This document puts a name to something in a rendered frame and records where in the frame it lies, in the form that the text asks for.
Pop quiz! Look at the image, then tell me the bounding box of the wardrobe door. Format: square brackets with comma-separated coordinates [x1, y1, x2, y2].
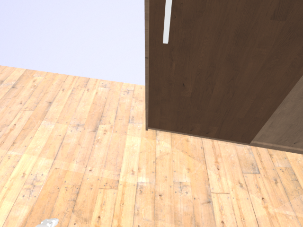
[148, 0, 303, 144]
[253, 76, 303, 148]

